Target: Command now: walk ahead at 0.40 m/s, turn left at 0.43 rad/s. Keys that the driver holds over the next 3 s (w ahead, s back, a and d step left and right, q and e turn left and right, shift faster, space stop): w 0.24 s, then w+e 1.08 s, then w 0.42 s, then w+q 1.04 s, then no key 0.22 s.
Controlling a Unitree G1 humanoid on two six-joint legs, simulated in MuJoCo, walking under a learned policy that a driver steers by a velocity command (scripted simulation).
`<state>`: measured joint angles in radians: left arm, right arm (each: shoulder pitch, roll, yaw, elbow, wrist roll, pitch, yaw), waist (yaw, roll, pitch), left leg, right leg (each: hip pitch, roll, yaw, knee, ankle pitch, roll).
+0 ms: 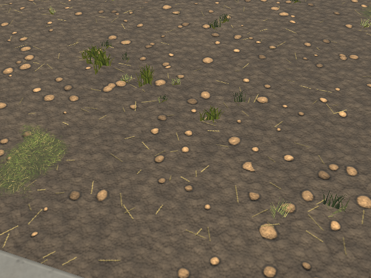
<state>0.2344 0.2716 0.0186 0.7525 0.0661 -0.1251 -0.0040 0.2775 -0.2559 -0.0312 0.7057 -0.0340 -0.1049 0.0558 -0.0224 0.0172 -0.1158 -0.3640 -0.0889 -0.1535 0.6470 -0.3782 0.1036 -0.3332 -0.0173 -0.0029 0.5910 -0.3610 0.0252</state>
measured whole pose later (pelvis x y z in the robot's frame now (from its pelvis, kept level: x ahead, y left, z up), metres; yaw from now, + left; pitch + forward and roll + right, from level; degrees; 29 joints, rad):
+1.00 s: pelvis +0.59 -0.05 +0.00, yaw -17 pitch +3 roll +0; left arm 0.15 0.26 0.07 0.71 -0.02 -0.04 -0.03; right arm 0.20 -0.28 -0.06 0.81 0.02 -0.11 -0.01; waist 0.00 0.01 0.04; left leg -0.38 0.05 -0.01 1.28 -0.41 -0.02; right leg -0.48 0.06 -0.03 0.60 -0.18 -0.09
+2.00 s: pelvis +1.07 -0.28 +0.02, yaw -29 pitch +2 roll -1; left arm 0.23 0.23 0.07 0.72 0.01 -0.09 -0.02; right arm 0.27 -0.30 -0.07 0.82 0.03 -0.05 0.00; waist 0.00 0.05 0.01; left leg -0.57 0.07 -0.05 1.16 -0.31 0.01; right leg -0.25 0.01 -0.09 0.40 -0.19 -0.04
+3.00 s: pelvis +1.59 -0.42 +0.01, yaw +3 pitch +2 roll -1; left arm 0.16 0.25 0.05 0.74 0.02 -0.09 -0.02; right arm 0.24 -0.30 -0.07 0.68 0.01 0.00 -0.02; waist 0.01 0.04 0.04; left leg -0.51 -0.03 -0.09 1.13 -0.46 -0.04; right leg -0.33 0.03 -0.01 0.45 -0.15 -0.03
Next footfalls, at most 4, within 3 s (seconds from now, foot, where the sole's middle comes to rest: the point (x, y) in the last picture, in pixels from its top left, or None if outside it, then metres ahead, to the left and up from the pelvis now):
0.40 left None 0.39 0.13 -0.76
0.88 right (236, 241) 0.68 -0.16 -0.76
1.34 left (202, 176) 1.00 -0.05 -0.76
1.82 right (278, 161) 1.07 -0.40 -0.76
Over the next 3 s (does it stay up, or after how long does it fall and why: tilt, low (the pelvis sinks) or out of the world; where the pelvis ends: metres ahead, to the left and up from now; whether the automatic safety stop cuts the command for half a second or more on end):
stays up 1.59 -0.42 0.01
